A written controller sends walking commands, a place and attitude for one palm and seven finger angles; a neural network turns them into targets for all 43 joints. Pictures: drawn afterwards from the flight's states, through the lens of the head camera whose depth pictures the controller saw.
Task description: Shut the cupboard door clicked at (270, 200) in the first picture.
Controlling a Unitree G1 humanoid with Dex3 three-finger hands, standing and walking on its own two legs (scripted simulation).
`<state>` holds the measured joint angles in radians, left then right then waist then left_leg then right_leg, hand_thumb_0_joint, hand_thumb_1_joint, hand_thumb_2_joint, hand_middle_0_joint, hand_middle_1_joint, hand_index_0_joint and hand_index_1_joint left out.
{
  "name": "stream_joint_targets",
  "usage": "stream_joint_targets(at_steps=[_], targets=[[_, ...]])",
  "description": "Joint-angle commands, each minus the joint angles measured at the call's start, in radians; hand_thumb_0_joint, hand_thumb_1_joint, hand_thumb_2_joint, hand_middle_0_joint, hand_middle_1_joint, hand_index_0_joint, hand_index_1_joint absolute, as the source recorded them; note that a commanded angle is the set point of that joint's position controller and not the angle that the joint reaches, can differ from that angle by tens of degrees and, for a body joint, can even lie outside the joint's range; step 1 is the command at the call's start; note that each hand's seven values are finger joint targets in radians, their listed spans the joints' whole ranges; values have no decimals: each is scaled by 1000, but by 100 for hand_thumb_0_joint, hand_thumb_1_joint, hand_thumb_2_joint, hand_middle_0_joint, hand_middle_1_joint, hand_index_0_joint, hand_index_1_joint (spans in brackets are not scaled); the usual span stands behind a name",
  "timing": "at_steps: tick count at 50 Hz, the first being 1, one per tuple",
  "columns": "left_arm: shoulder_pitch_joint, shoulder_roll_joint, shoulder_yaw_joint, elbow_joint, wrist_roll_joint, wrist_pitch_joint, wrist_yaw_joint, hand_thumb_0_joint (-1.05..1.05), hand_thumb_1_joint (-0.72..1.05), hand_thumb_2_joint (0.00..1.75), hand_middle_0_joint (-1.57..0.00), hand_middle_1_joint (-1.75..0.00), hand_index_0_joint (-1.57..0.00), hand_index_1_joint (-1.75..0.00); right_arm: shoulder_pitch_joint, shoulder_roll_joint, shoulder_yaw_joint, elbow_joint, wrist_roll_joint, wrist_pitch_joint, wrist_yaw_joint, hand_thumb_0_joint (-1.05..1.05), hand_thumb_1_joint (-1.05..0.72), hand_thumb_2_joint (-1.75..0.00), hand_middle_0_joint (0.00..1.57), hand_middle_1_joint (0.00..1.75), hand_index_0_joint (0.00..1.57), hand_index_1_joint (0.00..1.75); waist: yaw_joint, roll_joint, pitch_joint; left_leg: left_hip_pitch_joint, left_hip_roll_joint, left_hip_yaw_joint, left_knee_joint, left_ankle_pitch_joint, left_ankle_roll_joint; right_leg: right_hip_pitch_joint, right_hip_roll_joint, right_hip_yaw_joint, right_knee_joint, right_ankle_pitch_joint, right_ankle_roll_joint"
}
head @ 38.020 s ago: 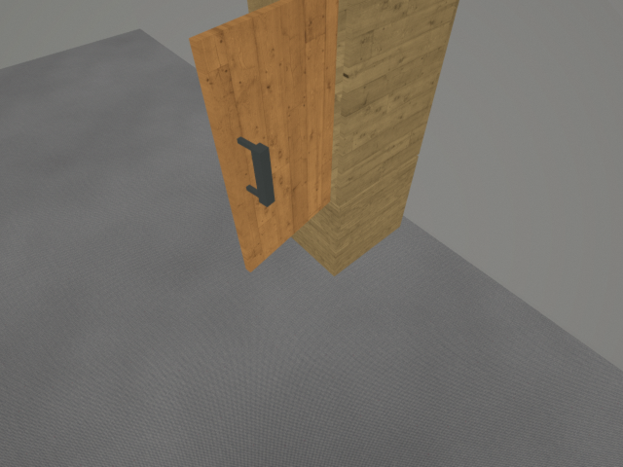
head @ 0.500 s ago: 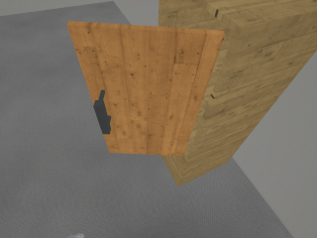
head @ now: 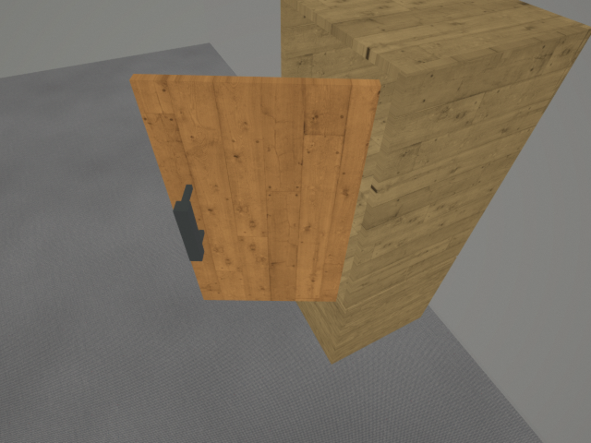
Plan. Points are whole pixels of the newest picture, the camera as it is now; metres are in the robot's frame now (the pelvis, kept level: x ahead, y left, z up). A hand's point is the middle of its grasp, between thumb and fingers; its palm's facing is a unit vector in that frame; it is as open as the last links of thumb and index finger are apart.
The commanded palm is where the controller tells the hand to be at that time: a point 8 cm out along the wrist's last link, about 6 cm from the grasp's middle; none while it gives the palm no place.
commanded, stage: come to a stop and stand still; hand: left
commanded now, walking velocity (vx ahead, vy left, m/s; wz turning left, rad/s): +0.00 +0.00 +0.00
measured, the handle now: (192, 223) +0.48 +0.22 -0.02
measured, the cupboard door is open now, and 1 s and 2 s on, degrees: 63 63 63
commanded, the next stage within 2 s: look again from close up in 0.24 s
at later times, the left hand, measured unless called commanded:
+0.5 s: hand out of the picture -0.02 +0.17 -0.18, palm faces +0.01 -0.98 -0.18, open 7.4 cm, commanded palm none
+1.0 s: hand out of the picture +0.08 +0.23 -0.14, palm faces +0.17 -0.96 -0.21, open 7.4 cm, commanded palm +0.09 +0.26 -0.08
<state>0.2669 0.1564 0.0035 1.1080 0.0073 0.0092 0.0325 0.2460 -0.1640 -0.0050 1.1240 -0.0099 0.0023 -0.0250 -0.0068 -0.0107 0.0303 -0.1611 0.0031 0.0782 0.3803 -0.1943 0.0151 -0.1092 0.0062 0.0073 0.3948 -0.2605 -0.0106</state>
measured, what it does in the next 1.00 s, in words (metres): stands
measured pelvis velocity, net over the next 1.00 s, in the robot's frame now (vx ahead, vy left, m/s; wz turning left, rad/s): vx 0.00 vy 0.03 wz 0.02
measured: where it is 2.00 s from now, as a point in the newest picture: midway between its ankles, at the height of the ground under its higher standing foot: outside the picture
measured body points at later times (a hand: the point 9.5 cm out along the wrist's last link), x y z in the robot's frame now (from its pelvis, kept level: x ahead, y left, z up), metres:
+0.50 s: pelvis -0.01 +0.01 -0.01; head +0.00 +0.01 +0.44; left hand -0.02 +0.22 -0.17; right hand -0.01 -0.20 -0.17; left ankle +0.01 +0.11 -0.74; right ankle -0.03 -0.11 -0.74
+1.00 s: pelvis +0.00 +0.03 -0.01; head +0.01 +0.04 +0.44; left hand +0.07 +0.28 -0.13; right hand +0.05 -0.21 -0.15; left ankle +0.01 +0.11 -0.74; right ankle -0.03 -0.11 -0.74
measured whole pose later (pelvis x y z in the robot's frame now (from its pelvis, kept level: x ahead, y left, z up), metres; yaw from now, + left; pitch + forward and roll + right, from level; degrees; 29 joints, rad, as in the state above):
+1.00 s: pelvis +0.00 +0.03 -0.01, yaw +1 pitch -1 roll +0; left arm 0.43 0.20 0.05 0.51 -0.07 0.05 0.07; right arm 0.29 -0.19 0.02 0.95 0.02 -0.15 -0.06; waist 0.00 -0.03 0.04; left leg -0.27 -0.03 0.08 0.55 -0.28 0.05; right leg -0.25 -0.03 -0.01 0.64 -0.33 0.00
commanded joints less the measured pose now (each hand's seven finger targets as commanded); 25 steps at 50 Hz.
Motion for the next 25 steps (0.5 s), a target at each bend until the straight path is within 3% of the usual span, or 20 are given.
stream_joint_targets(at_steps=[1,13,16,17,18,19,20,22,25], targets=[[47,92,11,-22,0,-16,4,0,90,90,-20,-30,-20,-30,61,-86,-13,-16,2,-6,-4,0,-90,-90,20,30,20,30,-2,-7,72,25,85,-100,-78,5,-8,-125,-106,120,-142,19,-25],[99,49,9,9,-2,-23,8,0,90,90,-20,-30,-20,-30,132,-56,-10,9,2,-16,-15,0,-90,-90,20,30,20,30,1,0,49,13,94,-107,-71,44,-6,-92,-98,103,-123,71,-28],[106,41,8,13,-1,-22,10,0,90,90,-20,-30,-20,-30,139,-51,-10,11,2,-16,-16,0,-90,-90,20,30,20,30,2,-4,70,2,95,-109,-70,44,-6,-97,-96,98,-119,77,-28],[162,73,-6,24,24,-67,45,0,90,90,-20,-30,-20,-30,15,-75,0,-62,3,-45,1,0,-90,-90,20,30,20,30,38,117,65,-64,101,-64,163,196,-25,-113,-159,121,-61,486,-19],[131,131,8,-21,8,-69,37,0,90,90,-20,-30,-20,-30,83,-21,0,-86,0,-32,4,0,-90,-90,20,30,20,30,-21,98,-5,-52,63,-90,123,-46,-16,-102,-181,150,-51,296,-48],[105,126,7,-31,9,-79,29,0,90,90,-20,-30,-20,-30,97,-20,4,-84,-9,-30,9,0,-90,-90,20,30,20,30,-15,55,-28,-44,58,-86,128,-28,-19,-100,-172,141,-32,307,-61],[90,112,4,-44,7,-74,24,0,90,90,-20,-30,-20,-30,130,-38,-1,-92,-6,-32,7,0,-90,-90,20,30,20,30,-28,29,-58,-33,68,-91,108,-17,-10,-100,-145,120,-9,186,-64],[95,77,-4,-49,7,-61,19,0,90,90,-20,-30,-20,-30,123,-57,-3,-100,-5,-36,3,0,-90,-90,20,30,20,30,-16,32,-10,-53,86,-115,86,39,9,-140,-102,92,12,75,-52],[105,71,-8,-56,8,-48,16,0,90,90,-20,-30,-20,-30,108,-69,-1,-110,-6,-33,2,0,-90,-90,20,30,20,30,-4,14,60,-107,89,-133,49,-16,21,-165,-79,86,15,-14,-46]])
